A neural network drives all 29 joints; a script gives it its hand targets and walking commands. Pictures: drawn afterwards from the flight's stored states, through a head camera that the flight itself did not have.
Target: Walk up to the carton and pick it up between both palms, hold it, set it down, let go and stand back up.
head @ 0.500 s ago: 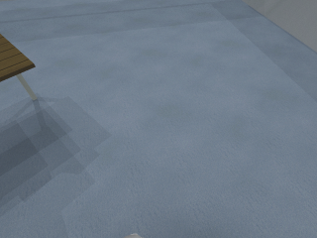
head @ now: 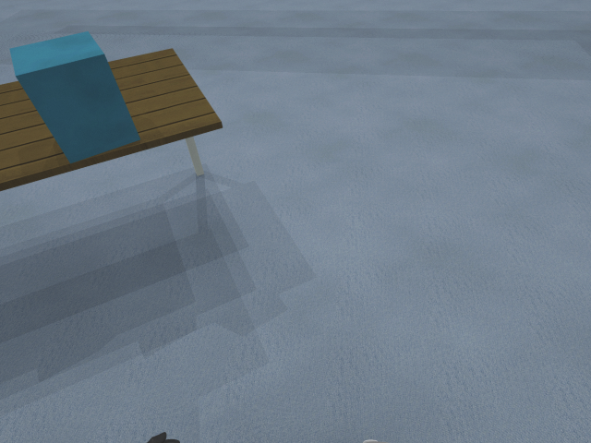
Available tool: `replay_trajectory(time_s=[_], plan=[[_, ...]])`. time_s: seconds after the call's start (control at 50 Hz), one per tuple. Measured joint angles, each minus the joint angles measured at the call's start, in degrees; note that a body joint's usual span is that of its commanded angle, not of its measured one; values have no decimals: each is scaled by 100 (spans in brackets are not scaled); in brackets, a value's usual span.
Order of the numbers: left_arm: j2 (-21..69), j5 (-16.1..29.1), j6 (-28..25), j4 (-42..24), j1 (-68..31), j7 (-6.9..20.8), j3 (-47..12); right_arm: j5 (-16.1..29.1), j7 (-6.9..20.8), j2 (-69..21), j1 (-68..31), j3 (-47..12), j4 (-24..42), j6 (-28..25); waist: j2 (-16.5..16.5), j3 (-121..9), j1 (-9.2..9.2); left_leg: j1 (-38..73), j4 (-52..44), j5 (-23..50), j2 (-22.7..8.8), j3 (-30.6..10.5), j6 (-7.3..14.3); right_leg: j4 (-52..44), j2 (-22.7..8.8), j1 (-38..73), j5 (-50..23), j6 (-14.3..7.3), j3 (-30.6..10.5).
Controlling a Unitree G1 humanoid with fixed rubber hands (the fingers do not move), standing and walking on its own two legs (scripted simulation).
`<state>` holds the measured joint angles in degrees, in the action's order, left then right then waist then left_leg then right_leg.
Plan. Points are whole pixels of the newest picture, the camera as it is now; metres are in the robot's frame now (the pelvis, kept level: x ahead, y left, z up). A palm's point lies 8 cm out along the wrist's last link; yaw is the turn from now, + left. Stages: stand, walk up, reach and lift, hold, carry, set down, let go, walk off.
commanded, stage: walk up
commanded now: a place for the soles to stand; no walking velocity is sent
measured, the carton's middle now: (79, 97) +1.05 +0.57 +0.02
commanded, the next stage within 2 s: none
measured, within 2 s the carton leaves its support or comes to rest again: neither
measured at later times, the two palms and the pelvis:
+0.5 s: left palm out of the picture +0.10 +0.35 -0.14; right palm (342, 294) +0.41 -0.08 -0.11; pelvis +0.21 +0.12 -0.01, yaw +22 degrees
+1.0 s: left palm (63, 357) +0.33 +0.41 -0.10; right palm (303, 234) +0.58 -0.02 -0.12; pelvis +0.42 +0.18 +0.01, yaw +30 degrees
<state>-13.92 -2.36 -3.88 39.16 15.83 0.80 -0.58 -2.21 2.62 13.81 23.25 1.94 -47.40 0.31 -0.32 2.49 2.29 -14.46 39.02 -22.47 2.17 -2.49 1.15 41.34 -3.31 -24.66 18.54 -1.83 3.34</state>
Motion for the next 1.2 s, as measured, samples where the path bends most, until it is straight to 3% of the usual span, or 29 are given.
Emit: replay_trajectory(time_s=[0.06, 0.1, 0.16, 0.22, 0.3, 0.36, 0.4, 0.42, 0.44, 0.48, 0.54, 0.62, 0.76, 0.82, 0.86, 0.9, 0.94, 1.04, 1.14, 1.2], plan=[[88, -12, -31, -82, 190, -166, 33, -78, 48, 97, 40, -31, -11, 137, 172, -102, -145, -603, 1757, -786, 122, -208, -133, 255, -137, 44, -211, 85, 192], [170, 30, 11, 114, 324, -265, 35, -107, 65, 217, -116, -19, 19, 199, 339, -79, -205, -1083, 2761, -578, 61, -123, -293, 302, -241, 263, 41, 144, 371], [176, 11, -44, 470, 546, -290, 48, -111, 129, 342, -383, 6, 86, 160, 462, -61, -263, -1658, 3111, -88, -234, 72, -440, -141, -355, 756, 97, 200, 646], [127, -55, -173, 736, 743, -261, 70, -102, 188, 408, -596, 26, 170, 85, 478, -33, -326, -2015, 2697, 511, -511, 123, -466, -715, -457, 1301, 44, 287, 942], [-28, -104, -209, 882, 929, -211, 104, -71, 260, 360, -922, -32, 196, 3, 295, 112, -456, -1964, 1299, 1084, -748, 233, -316, -1231, -638, 1984, 113, 440, 1284], [-146, -152, -91, 898, 1058, -193, 96, -75, 258, 289, -1143, -60, 245, -76, 129, 210, -524, -1652, 452, 1096, -707, 389, -141, -1194, -836, 2362, 412, 528, 1520], [-194, -182, 33, 907, 1198, -178, 67, -103, 201, 276, -1201, -35, 344, -169, 53, 207, -519, -1261, -26, 1107, -560, 519, 2, -702, -1055, 2408, 807, 443, 1578], [-199, -181, 115, 902, 1248, -150, 31, -96, 145, 277, -1204, 22, 418, -225, 49, 202, -469, -1231, 61, 1028, -463, 487, 51, -119, -1194, 2242, 983, 320, 1489], [-224, -149, 220, 892, 1202, -97, 10, -26, 69, 220, -1210, 74, 468, -249, -11, 253, -411, -1334, 405, 869, -353, 467, 82, 722, -1195, 1927, 1146, 228, 1061], [-298, -60, 367, 813, 1007, -3, -16, 175, -92, 53, -1118, 66, 527, -206, -178, 330, -325, -1265, 631, 638, -150, 424, 130, 2226, -887, 1248, 1142, 146, 180], [-298, 8, 327, 602, 677, 34, -58, 177, -232, -133, -819, -4, 532, -171, -332, 289, -246, -861, 242, 636, 26, 371, 168, 2984, -575, 384, 914, 128, -187], [-162, -23, 237, 318, 337, 66, -59, 117, -236, -249, -336, -60, 417, -309, -325, 123, -112, -270, -420, 656, 70, 278, 201, 2216, -365, -354, 868, 168, -158], [111, -67, 128, 53, -9, 160, -22, 50, -153, -132, 355, -31, 27, -325, -77, -43, 108, 462, -699, 206, 16, 32, 81, 40, -166, -416, -516, 143, 5], [104, -108, -40, -151, 72, 87, 35, 17, -104, -77, 601, -69, -61, -279, -41, -90, 39, 328, 211, -462, 16, -69, 39, -570, -38, 16, -716, -1, 45], [206, -51, -31, -90, 77, -31, 61, -13, -89, 13, 537, -91, -95, -168, 155, 7, -66, -128, 1537, -774, -23, -144, -22, -17, 17, -55, -551, 25, 166], [295, 42, 15, 66, 179, -115, 49, -54, -85, 108, 368, -89, -29, -73, 291, 90, -116, -626, 2517, -722, -52, -23, -129, 104, -3, 116, -245, 33, 253], [329, 73, 13, 257, 341, -146, 30, -85, -67, 175, 147, -80, 48, -53, 361, 142, -162, -1055, 2764, -504, -158, 169, -241, -99, -56, 402, -164, 61, 332], [280, 72, -94, 698, 865, -133, 73, -94, 6, 242, -402, -68, 231, -106, 377, 146, -386, -1787, 2125, 335, -462, 309, -381, -901, -123, 1158, -218, 155, 469], [84, 14, -81, 1087, 1238, -73, 142, -66, 91, 99, -932, -93, 347, -186, 212, 168, -494, -1718, 653, 1237, -676, 350, -236, -1201, -222, 1714, 14, 297, 540], [-21, -40, 14, 1164, 1385, -37, 150, -70, 67, 26, -1056, -89, 418, -267, 147, 127, -521, -1230, 3, 1295, -609, 453, -123, -880, -357, 1889, 470, 334, 557]])
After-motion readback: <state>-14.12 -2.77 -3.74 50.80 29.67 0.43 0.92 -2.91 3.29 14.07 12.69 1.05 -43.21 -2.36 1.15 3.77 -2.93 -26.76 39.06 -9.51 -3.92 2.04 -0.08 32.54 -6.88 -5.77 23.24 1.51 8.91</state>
